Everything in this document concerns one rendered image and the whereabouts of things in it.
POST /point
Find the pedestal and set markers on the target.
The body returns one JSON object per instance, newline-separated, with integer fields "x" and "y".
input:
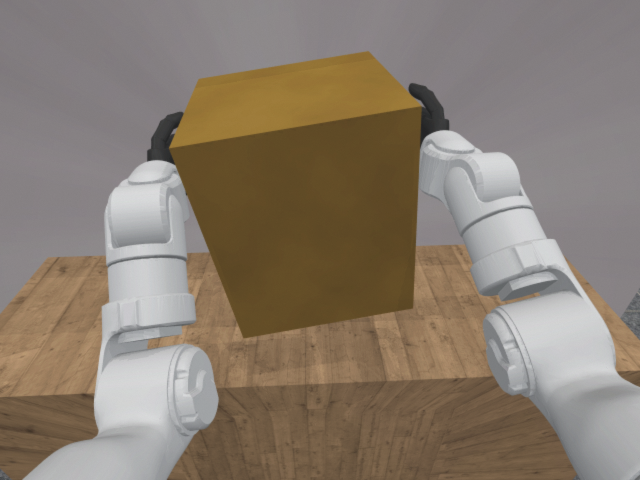
{"x": 405, "y": 395}

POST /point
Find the right robot hand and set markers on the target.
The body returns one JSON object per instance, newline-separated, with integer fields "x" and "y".
{"x": 432, "y": 117}

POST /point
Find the left robot forearm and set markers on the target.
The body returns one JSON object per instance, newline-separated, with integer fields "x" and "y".
{"x": 145, "y": 254}

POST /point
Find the left robot hand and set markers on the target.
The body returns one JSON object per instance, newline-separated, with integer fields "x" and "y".
{"x": 161, "y": 140}

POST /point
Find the robot right upper arm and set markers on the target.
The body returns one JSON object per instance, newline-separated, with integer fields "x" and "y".
{"x": 553, "y": 349}

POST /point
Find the right robot forearm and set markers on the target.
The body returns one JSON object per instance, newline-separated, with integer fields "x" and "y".
{"x": 510, "y": 252}

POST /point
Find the robot left upper arm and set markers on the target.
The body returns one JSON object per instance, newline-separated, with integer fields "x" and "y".
{"x": 149, "y": 405}

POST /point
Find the carton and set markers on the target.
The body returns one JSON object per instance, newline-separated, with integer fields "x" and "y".
{"x": 304, "y": 181}

